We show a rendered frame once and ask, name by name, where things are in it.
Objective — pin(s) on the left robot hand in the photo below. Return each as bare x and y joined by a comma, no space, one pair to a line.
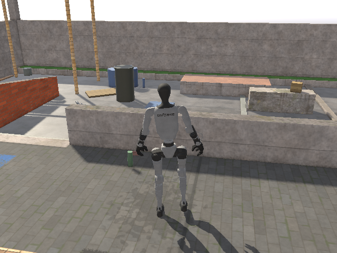
142,149

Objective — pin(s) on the robot left shin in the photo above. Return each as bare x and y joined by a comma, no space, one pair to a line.
159,193

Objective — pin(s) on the robot right forearm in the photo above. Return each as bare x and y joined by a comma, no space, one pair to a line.
195,137

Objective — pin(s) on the robot right foot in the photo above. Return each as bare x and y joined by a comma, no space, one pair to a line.
184,206

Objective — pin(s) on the right robot hand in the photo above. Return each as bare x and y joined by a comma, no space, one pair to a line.
199,147

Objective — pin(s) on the robot left upper arm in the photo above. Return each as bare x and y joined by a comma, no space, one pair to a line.
147,119

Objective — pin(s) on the robot right upper arm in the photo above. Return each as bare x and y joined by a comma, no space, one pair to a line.
186,118

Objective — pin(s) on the robot left forearm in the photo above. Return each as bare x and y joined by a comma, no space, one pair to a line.
141,139

